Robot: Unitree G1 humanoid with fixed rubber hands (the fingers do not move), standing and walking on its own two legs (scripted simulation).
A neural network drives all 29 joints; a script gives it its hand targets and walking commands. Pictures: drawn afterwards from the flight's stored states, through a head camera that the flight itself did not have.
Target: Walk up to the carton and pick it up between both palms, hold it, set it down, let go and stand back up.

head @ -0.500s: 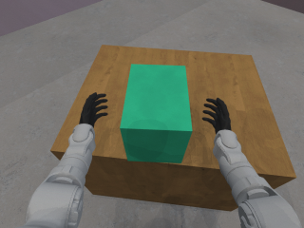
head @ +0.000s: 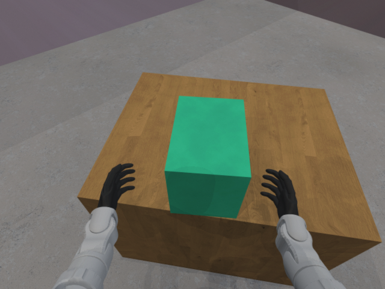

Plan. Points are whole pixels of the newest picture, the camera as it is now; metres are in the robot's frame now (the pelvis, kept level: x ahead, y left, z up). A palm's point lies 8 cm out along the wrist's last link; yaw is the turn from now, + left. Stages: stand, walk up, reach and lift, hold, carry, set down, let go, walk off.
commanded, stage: set down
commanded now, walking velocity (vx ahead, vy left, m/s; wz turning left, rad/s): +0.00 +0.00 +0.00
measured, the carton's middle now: (207, 156) +0.48 -0.02 -0.05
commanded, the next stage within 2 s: let go in 1.56 s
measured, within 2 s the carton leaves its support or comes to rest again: neither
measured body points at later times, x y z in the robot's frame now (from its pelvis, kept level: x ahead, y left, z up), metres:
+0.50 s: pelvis +0.01 +0.01 +0.00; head +0.03 +0.03 +0.45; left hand +0.26 +0.22 -0.05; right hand +0.24 -0.19 -0.05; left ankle +0.02 +0.12 -0.73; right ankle +0.02 -0.11 -0.73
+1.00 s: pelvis +0.04 +0.01 +0.01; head +0.02 +0.01 +0.46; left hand +0.23 +0.22 -0.06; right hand +0.21 -0.20 -0.06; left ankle +0.02 +0.12 -0.73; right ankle +0.02 -0.11 -0.73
